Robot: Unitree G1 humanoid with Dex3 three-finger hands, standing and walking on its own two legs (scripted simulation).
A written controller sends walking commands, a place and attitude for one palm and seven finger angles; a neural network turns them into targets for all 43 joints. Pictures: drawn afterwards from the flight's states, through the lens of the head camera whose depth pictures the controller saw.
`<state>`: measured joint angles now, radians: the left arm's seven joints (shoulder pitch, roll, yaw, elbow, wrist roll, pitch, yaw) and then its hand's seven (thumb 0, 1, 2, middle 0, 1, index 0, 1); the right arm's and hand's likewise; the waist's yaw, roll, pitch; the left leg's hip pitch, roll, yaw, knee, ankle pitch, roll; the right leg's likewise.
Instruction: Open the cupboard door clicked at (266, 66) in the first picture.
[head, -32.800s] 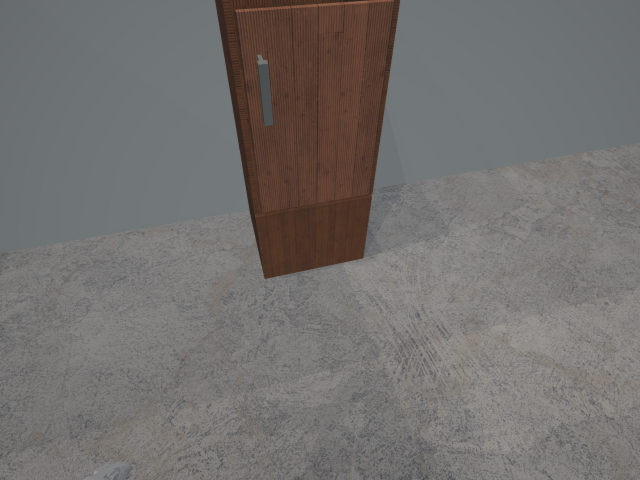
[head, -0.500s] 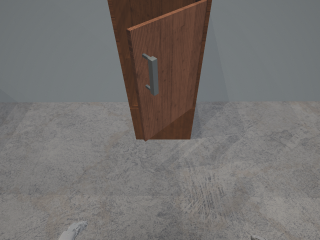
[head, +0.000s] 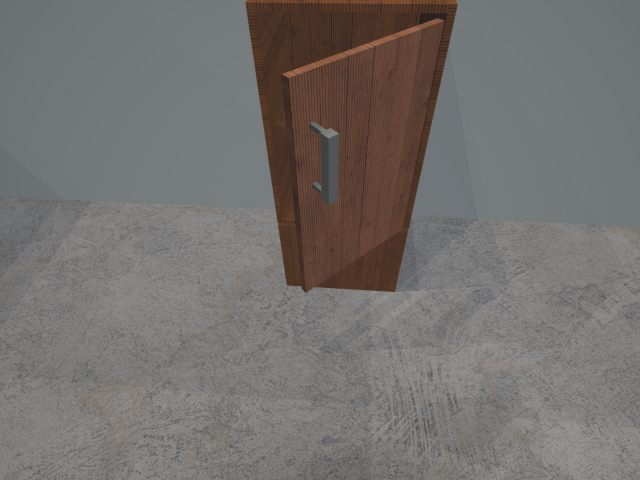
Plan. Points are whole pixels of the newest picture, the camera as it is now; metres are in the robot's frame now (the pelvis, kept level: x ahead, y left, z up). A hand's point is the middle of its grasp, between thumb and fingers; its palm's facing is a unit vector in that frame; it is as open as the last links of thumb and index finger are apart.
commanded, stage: let the arm hang, fingers relaxed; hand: left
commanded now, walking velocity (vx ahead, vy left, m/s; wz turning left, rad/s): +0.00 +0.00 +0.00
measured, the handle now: (322, 164) +0.64 +0.05 +0.03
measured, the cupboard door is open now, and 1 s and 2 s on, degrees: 43 43 43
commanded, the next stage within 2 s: look to check the result in 0.36 s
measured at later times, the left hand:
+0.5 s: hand out of the picture +0.13 +0.22 -0.15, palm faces -0.01 -0.95 -0.30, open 7.4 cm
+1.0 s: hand out of the picture +0.12 +0.21 -0.16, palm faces +0.00 -0.96 -0.29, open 7.4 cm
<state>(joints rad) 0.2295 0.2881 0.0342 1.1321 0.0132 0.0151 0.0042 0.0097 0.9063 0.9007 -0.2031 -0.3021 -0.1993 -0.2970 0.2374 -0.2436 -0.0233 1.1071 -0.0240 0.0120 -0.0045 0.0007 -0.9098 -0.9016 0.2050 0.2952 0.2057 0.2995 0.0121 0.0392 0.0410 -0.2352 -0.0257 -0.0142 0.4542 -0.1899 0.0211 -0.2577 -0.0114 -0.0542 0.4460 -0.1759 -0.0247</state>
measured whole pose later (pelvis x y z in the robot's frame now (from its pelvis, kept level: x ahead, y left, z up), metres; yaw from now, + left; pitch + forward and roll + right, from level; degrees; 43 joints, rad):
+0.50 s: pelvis +0.04 -0.01 +0.01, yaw +0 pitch -1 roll +0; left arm 0.09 0.27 0.01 1.13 0.01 -0.02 0.01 0.01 0.90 0.90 -0.21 -0.30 -0.20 -0.30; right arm 0.12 -0.29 -0.01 1.13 -0.02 -0.01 -0.01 0.00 -0.91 -0.90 0.20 0.30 0.21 0.30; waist 0.00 0.02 0.06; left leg -0.12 -0.02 -0.02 0.32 -0.19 0.01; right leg -0.16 0.00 -0.05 0.35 -0.17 -0.02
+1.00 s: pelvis +0.06 -0.01 +0.01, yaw +0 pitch -1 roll +0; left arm 0.13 0.27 0.01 1.15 0.00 -0.02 0.01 0.01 0.90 0.90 -0.20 -0.30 -0.20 -0.30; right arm 0.13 -0.28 0.00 1.15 -0.02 0.00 -0.01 0.00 -0.91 -0.90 0.21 0.30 0.21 0.30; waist 0.00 0.01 0.06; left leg -0.08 0.00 -0.02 0.30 -0.20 0.00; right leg -0.12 0.02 -0.05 0.31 -0.18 -0.03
